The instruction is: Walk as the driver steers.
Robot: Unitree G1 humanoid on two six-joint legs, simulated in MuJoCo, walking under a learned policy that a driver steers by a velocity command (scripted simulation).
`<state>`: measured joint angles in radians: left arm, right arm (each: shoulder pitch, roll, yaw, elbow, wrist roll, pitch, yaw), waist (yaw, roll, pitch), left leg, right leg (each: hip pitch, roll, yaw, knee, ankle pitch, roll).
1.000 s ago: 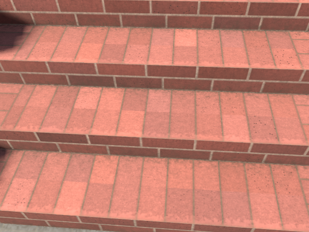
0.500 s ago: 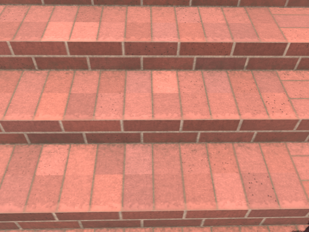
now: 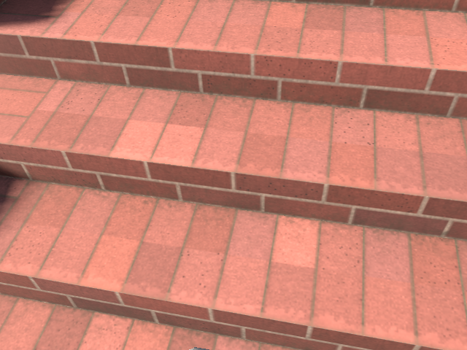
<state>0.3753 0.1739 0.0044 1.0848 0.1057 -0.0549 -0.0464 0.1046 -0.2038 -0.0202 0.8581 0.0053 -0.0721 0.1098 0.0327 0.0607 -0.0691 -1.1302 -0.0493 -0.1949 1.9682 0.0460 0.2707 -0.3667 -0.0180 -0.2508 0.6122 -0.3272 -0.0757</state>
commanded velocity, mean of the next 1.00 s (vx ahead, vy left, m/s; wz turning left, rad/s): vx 0.22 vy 0.00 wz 0.03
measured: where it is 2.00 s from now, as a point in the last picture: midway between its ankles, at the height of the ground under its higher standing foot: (293, 285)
